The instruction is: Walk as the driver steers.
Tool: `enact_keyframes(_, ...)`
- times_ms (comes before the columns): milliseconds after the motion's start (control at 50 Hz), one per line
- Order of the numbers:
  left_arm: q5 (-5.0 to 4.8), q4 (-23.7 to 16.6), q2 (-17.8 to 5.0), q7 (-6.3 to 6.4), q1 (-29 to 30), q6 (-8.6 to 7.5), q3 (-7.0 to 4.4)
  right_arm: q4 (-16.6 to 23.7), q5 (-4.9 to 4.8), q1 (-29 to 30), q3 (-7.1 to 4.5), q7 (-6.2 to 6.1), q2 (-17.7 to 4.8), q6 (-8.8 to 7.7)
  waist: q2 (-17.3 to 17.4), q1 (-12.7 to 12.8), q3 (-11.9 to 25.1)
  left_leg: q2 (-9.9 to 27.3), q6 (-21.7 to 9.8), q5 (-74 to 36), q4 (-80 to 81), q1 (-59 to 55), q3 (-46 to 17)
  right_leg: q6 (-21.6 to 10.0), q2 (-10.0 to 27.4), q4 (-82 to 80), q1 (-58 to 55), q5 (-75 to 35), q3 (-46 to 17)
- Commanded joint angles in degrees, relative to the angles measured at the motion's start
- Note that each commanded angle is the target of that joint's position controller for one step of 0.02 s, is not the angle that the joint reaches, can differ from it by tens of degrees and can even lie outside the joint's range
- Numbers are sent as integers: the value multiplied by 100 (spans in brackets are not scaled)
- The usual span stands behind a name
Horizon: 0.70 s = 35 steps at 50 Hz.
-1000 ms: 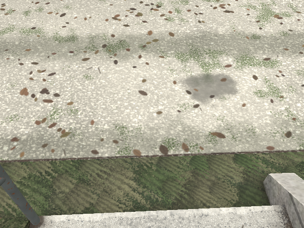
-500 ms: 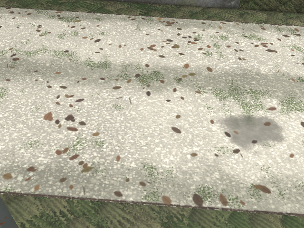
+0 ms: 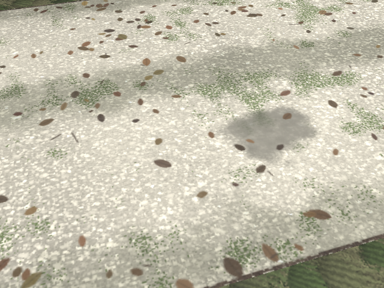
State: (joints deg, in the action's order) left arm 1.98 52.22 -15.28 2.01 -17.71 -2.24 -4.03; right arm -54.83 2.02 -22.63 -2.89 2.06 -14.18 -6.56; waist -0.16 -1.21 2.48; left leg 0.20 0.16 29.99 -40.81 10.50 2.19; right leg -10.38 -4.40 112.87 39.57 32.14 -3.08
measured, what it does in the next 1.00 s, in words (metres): goes down: right foot 0.19 m lower, then left foot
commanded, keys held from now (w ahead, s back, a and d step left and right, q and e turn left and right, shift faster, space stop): w+e+shift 0.16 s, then e+shift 0.04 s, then q+shift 0.80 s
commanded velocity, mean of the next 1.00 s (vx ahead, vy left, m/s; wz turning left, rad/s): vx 0.39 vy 0.00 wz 0.16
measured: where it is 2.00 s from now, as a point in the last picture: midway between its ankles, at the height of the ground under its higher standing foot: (192, 279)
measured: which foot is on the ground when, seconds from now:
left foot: down 0.00-0.24, up 0.26-0.60, down 0.62-1.00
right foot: up 0.00-0.24, down 0.26-0.64, up 0.66-1.00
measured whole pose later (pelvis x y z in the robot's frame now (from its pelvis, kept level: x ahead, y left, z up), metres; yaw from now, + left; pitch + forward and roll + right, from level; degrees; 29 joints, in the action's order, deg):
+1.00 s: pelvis +0.55 +0.02 -0.16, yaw +13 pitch +5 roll -1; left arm -0.6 43.6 -14.3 2.2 2.4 0.3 -3.5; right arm -33.8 -1.4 -8.8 -5.9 -3.5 -16.6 3.1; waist 0.3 -1.8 -2.6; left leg -10.4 -2.4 7.5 -28.7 23.9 -16.5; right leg 3.2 -4.1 41.5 31.4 15.9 -11.0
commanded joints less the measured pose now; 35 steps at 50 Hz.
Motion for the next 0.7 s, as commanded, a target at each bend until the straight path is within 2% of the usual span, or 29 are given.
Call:
enact_keyframes(20, 220, -784, 598, -192, 856, -204, 247, -301, -26, -1228, 91, -34, -83, -152, 671, 89, -806, 2119, -96, -5569, 120, -1116, -1672, 109, 854, -1490, 3439, -1830, -436)
enact_keyframes(40, 169, -1223, 414, -318, 1474, -105, 255, -82, 38, -234, 8, -147, -364, -158, 1167, 329, -1397, 2368, -313, -3567, 1020, 1244, -2091, 397, 1216, -3777, 1885, -2779, -626)
enact_keyframes(60, 242, -891, 103, -334, 1465, 15, 149, -144, 9, 107, 44, -241, -285, -136, 726, 410, -1939, 2101, -339, -3278, 984, 2367, -1886, 509, 1022, -3617, 1048, -3237, -543)
enact_keyframes(80, 280, -785, -18, -414, 1257, 67, 67, -283, 8, 53, 3, -301, -356, -237, 667, 558, -1585, 1903, -172, -2521, 566, 1909, -1668, 453, 990, -3710, 1006, -4483, -320)
enact_keyframes(100, 134, -671, -153, -502, 1244, -15, 49, -342, -59, -176, 138, -323, 73, -285, 96, 486, -1798, 1266, -1, -2667, 4, 1762, -618, 338, 690, -4870, 1066, -5304, 322)
enact_keyframes(120, -6, -664, 134, -627, 1432, -112, 169, -318, -167, -97, 192, -315, 208, -371, -290, 527, -1638, 913, 96, -1481, -66, 2874, 161, 272, 617, -6113, -805, -7075, 830)
enact_keyframes(140, -79, -579, 218, -662, 1474, -97, 179, -288, -252, 31, 151, -298, -92, -415, 18, 435, -1529, 851, 115, -1493, 27, 2813, 445, 247, 467, -6536, -1525, -7367, 1168)
enact_keyframes(160, -218, -501, 173, -597, 1235, -2, 180, -285, -186, 353, 59, -335, -537, -365, 814, 638, -1248, 1104, -45, -1676, -210, 2689, 193, 269, 584, -6583, -2259, -6891, 1144)
enact_keyframes(180, -197, -347, -229, -506, 1068, 79, 83, -354, -161, 152, 23, -315, -549, -257, 603, 524, -1103, 1082, -92, -3173, -915, 1677, 540, 238, 518, -7045, -2204, -6405, 1324)
enact_keyframes(200, -13, -234, -447, -439, 777, 41, 22, -500, -101, -472, 73, -363, -479, -118, 166, 402, -927, 978, -140, -4473, -2150, 864, 757, 173, 184, -7655, -2416, -5980, 1828)
enact_keyframes(220, 124, 13, -459, -374, 28, -25, -27, -739, -42, -995, 94, -473, -315, 55, -13, 591, -661, 994, -295, -4937, -3701, 1029, 579, 101, 128, -8074, -3611, -5566, 1605)
enact_keyframes(240, 59, 313, -459, -353, -901, 4, -100, -746, 53, -791, 59, -515, -364, 166, -656, 1287, -425, 500, -248, -2601, -5861, 1735, 811, -174, 430, -9171, -4877, -6141, 1006)
enact_keyframes(260, -48, 542, -645, -361, -1198, 50, -172, -637, 71, -137, -63, -511, -473, 250, -1167, 1573, -729, -307, -339, 1366, -7572, 2455, 963, -344, 806, -9586, -5172, -6297, 431)
enact_keyframes(280, 103, 548, -817, -362, -1507, -96, -50, -152, -167, -821, -10, -466, -293, 233, -997, 667, -83, 76, -446, 1889, -7270, 4593, -92, -656, 2234, -7240, -7198, -9057, -955)
enact_keyframes(300, -165, 369, -459, -423, -1548, -196, -17, 196, -652, -415, 133, -358, 99, -97, -893, 1147, 975, 173, -265, 1653, -7321, 5051, -1412, -1484, 2779, -7403, -7441, -8365, -1899)
enact_keyframes(320, -224, 370, -306, -471, -1390, -276, -4, 217, -826, -177, -87, -316, -423, -194, 426, 967, 1279, 147, -589, 498, -6403, 4742, -1765, -1301, 2802, -7984, -6462, -6411, -2073)
enact_keyframes(340, -291, 155, -492, -396, -244, -245, 21, 436, -728, 265, -109, -418, -243, -69, 988, 326, 588, 234, -444, -457, -5736, 4486, -981, -1168, 2688, -8774, -4804, -5709, -1864)
enact_keyframes(360, -176, -13, -773, -253, 703, -213, -40, 428, -693, -211, -8, -515, 287, 177, 280, -294, 452, 501, 38, -760, -5022, 3918, -1316, -1483, 3406, -8978, -3152, -5176, -2404)
enact_keyframes(380, -113, -238, -131, -210, 1334, -283, 165, 300, -464, -273, -33, -548, 114, 434, 860, -438, -4, 864, 338, -749, -4336, 2882, -1483, -1227, 3291, -9131, -1577, -5374, -2099)
enact_keyframes(420, 23, -229, -267, -168, 1433, -335, 174, 447, -386, -87, -53, -510, 256, 494, 664, -543, -185, 848, 546, -1238, -3050, 2324, -1232, -788, 2394, -9140, -787, -5445, -1063)
enact_keyframes(440, -120, -210, -363, -94, 1282, -347, 114, 617, -284, 317, -24, -463, 227, 445, 444, -359, -103, 919, 471, -1869, -2110, 2378, -1112, -540, 2133, -9044, -1190, -5860, -496)
enact_keyframes(480, -220, -183, -611, 114, 967, -265, 15, 864, -333, 934, -15, -342, 172, 374, -94, -74, 204, 640, 321, -2755, -1152, 2190, -612, -174, 1700, -8896, -1909, -6183, 262)
enact_keyframes(540, -397, -185, -520, 265, 847, -29, -17, 1276, -375, 1699, -76, -210, -8, 405, -377, 164, 137, 311, 126, -2757, -266, 2438, -136, 76, 1589, -8640, -2931, -6086, 693)
enact_keyframes(600, -425, -360, -669, 293, 1044, 157, -106, 1334, -303, 1273, -209, -31, -203, 403, -353, -157, 391, -257, -327, -2635, 581, 1470, 374, 467, 1590, -7533, -3317, -6650, 1124)
enact_keyframes(620, -387, -450, -656, 274, 1220, 153, -121, 1187, -270, 554, -340, -20, -442, 389, -208, -554, 652, -380, -651, -3286, 973, 381, 160, 711, 1382, -6462, -2852, -6270, 1259)
enact_keyframes(640, -182, -698, -402, 192, 1384, 99, -65, 1146, -224, 46, -516, -103, -1073, 386, 995, -709, 796, 540, -1161, -6527, 1158, -863, -1506, 1165, 683, -4465, -1440, -2833, 1347)
enact_keyframes(660, -129, -992, 33, 27, 839, -6, 92, 1356, 60, 148, -552, -98, -1546, 330, 2165, -175, 1955, 1949, -2655, -7473, 1459, -2432, -4447, 1413, -479, -2633, 242, 623, 233)
enact_keyframes(680, -183, -885, -254, -118, 929, -82, 62, 1613, 31, 309, -524, -103, -1294, 377, 1150, -461, 2318, 1884, -2485, -6241, 1559, -2720, -4186, 1257, -145, -2376, 566, 420, -652)
enact_keyframes(700, -245, -1054, -283, -119, 1347, -45, 49, 1754, -118, 789, -483, -149, -1094, 423, 716, -344, 1750, 1579, -2083, -5335, 1562, -2145, -3511, 1178, 3, -2765, 762, -125, -629)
